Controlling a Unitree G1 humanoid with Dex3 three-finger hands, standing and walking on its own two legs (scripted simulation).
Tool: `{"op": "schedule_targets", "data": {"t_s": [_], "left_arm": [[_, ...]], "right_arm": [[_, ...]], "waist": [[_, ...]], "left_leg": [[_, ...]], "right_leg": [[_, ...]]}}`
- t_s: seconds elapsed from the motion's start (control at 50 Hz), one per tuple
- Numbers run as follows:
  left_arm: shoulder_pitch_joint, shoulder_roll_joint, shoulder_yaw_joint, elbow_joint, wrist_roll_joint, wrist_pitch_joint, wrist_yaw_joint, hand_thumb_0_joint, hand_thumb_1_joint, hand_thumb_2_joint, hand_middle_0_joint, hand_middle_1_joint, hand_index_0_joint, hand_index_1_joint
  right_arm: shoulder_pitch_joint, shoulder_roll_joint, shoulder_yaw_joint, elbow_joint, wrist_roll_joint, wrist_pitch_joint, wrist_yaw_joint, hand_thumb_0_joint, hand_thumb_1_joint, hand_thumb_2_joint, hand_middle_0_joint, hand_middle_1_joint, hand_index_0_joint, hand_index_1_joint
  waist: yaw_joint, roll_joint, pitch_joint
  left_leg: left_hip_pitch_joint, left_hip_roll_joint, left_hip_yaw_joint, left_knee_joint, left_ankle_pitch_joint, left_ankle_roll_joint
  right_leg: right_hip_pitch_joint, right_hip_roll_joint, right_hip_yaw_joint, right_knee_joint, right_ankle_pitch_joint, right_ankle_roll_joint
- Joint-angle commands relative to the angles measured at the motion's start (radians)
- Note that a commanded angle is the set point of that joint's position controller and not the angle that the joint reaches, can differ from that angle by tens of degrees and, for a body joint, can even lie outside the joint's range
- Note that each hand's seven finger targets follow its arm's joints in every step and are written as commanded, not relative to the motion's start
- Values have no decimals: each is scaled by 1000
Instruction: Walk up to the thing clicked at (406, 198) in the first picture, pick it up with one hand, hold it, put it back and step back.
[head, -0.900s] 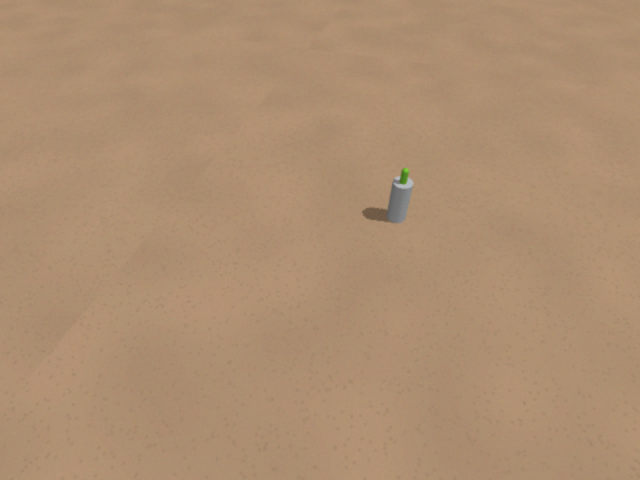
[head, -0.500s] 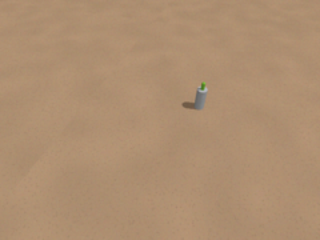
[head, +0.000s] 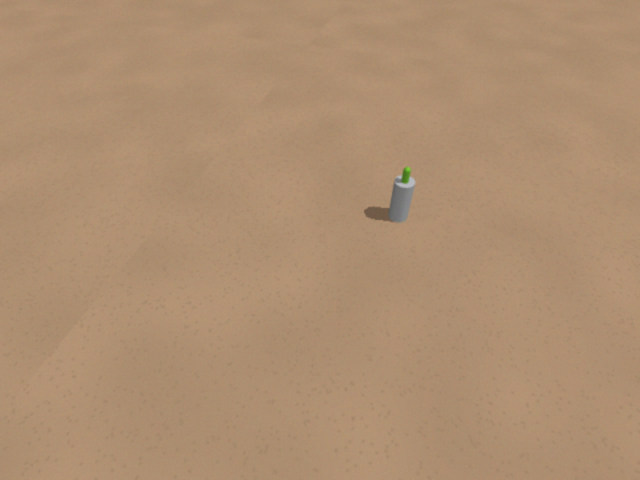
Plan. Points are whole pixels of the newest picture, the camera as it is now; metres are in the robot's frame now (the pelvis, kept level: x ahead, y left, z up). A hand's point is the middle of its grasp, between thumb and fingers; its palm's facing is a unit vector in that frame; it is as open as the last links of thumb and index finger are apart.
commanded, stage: stand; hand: left
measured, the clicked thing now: (402, 193) +1.39 -0.38 -0.65
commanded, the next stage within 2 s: walk up in 0.22 s
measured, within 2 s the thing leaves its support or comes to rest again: neither
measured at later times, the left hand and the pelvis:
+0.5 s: hand out of the picture +0.16 +0.23 -0.14, palm faces -0.18 -0.91 -0.38, open 7.4 cm; pelvis +0.04 -0.05 -0.02, yaw -10 degrees
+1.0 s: hand (255, 381) +0.34 +0.11 -0.17, palm faces -0.30 -0.90 -0.33, open 7.4 cm; pelvis +0.25 -0.15 -0.02, yaw -18 degrees
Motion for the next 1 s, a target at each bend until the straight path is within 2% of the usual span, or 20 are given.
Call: {"op": "schedule_targets", "data": {"t_s": [0.0,0.18,0.2,0.22,0.24,0.26,0.28,0.38,0.46,0.52,0.54,0.56,0.58,0.6,0.66,0.7,0.8,0.9,0.94,0.98], "left_arm": [[-42,220,47,-58,-1,-20,19,0,900,900,-200,-300,-200,-300],[-42,222,48,-59,-2,-20,19,0,900,900,-200,-300,-200,-300],[10,319,129,-168,26,-15,-24,0,900,900,-200,-300,-200,-300],[-42,298,127,-175,33,-5,-43,0,900,900,-200,-300,-200,-300],[-123,264,120,-210,30,3,-58,0,900,900,-200,-300,-200,-300],[-188,244,118,-249,37,5,-67,0,900,900,-200,-300,-200,-300],[-172,261,123,-271,36,0,-71,0,900,900,-200,-300,-200,-300],[36,260,134,-245,14,-2,-120,0,900,900,-200,-300,-200,-300],[45,264,146,-247,16,-3,-129,0,900,900,-200,-300,-200,-300],[276,307,172,-176,24,-16,-103,0,900,900,-200,-300,-200,-300],[417,367,198,-147,24,-28,-80,0,900,900,-200,-300,-200,-300],[460,453,218,-163,24,-35,-61,0,900,900,-200,-300,-200,-300],[355,489,207,-208,9,-37,-65,0,900,900,-200,-300,-200,-300],[245,492,204,-250,-2,-35,-65,0,900,900,-200,-300,-200,-300],[149,391,171,-278,-11,-50,-43,0,900,900,-200,-300,-200,-300],[146,363,158,-283,-10,-60,-43,0,900,900,-200,-300,-200,-300],[180,355,152,-324,-7,-76,-43,0,900,900,-200,-300,-200,-300],[248,345,143,-332,-1,-80,-44,0,900,900,-200,-300,-200,-300],[201,347,140,-350,-1,-78,-41,0,900,900,-200,-300,-200,-300],[226,284,118,-362,-2,-77,-38,0,900,900,-200,-300,-200,-300]], "right_arm": [[-39,-201,-43,-58,0,-18,-14,0,-900,-900,200,300,200,300],[-30,-199,-42,-61,1,-19,-14,0,-900,-900,200,300,200,300],[39,-325,-126,-141,-28,-49,-5,0,-900,-900,200,300,200,300],[93,-336,-143,-121,-33,-57,-1,0,-900,-900,200,300,200,300],[129,-362,-159,-119,-37,-60,-2,0,-900,-900,200,300,200,300],[166,-387,-172,-128,-33,-67,-3,0,-900,-900,200,300,200,300],[128,-396,-175,-160,-28,-75,-5,0,-900,-900,200,300,200,300],[-23,-351,-171,-245,-43,-94,11,0,-900,-900,200,300,200,300],[-28,-342,-172,-261,-50,-88,26,0,-900,-900,200,300,200,300],[-40,-314,-158,-266,-44,-68,24,0,-900,-900,200,300,200,300],[-6,-247,-133,-273,-44,-62,25,0,-900,-900,200,300,200,300],[0,-171,-104,-318,-25,-65,33,0,-900,-900,200,300,200,300],[9,-267,-124,-325,-19,-60,34,0,-900,-900,200,300,200,300],[5,-325,-142,-306,-20,-61,33,0,-900,-900,200,300,200,300],[105,-297,-136,-245,9,-54,44,0,-900,-900,200,300,200,300],[156,-288,-140,-237,-1,-47,54,0,-900,-900,200,300,200,300],[75,-272,-148,-305,-23,-48,77,0,-900,-900,200,300,200,300],[-32,-239,-144,-351,-22,-79,74,0,-900,-900,200,300,200,300],[61,-235,-146,-335,-21,-89,68,0,-900,-900,200,300,200,300],[290,-306,-178,-272,-31,-106,48,0,-900,-900,200,300,200,300]], "waist": [[-1,-21,-87],[-1,-15,-85],[-28,-66,-162],[-66,-18,-86],[-109,90,14],[-141,165,51],[-111,96,78],[18,153,28],[12,149,44],[129,-76,-40],[195,-294,-94],[199,-514,-48],[132,-376,-7],[85,-248,56],[9,-166,48],[-5,-173,51],[15,-121,68],[66,-87,57],[4,-100,21],[-104,90,-118]], "left_leg": [[10,108,-66,-20,206,46],[1,109,-66,-30,217,44],[136,97,-36,83,-265,118],[212,144,-94,67,-450,150],[273,232,-213,-40,-585,194],[213,405,-367,-172,-597,263],[124,480,-403,-208,-526,294],[45,337,-104,-163,-369,228],[-146,227,92,-65,-346,169],[-299,169,176,319,-337,139],[-429,82,215,656,-269,115],[-637,-36,181,891,-432,65],[-606,-6,59,928,-387,42],[-577,57,20,924,-334,43],[-480,125,-7,830,-148,67],[-395,118,18,754,-91,61],[-421,109,31,492,-68,15],[-358,73,67,300,11,25],[-210,56,81,232,18,43],[163,56,30,125,-47,96]], "right_leg": [[26,-146,108,-43,226,-10],[40,-144,105,-40,231,-8],[-130,-82,159,50,-227,-48],[-378,-74,154,113,-422,-52],[-611,-39,88,271,-381,-26],[-686,-39,70,514,-287,-8],[-677,-101,140,606,-255,-4],[-472,-159,99,494,-186,10],[-234,-106,-26,355,-89,16],[75,-35,-81,303,-34,3],[226,-31,10,209,-193,-27],[203,-243,463,-62,-559,-88],[51,-376,806,-230,-715,-187],[-61,-414,842,-242,-774,-235],[-112,-263,483,-136,-468,-157],[-199,-211,375,-132,-405,-150],[-181,-214,313,-136,-361,-189],[-106,-208,271,-49,-135,-182],[-140,-224,262,34,8,-167],[-265,-93,132,467,190,-99]]}}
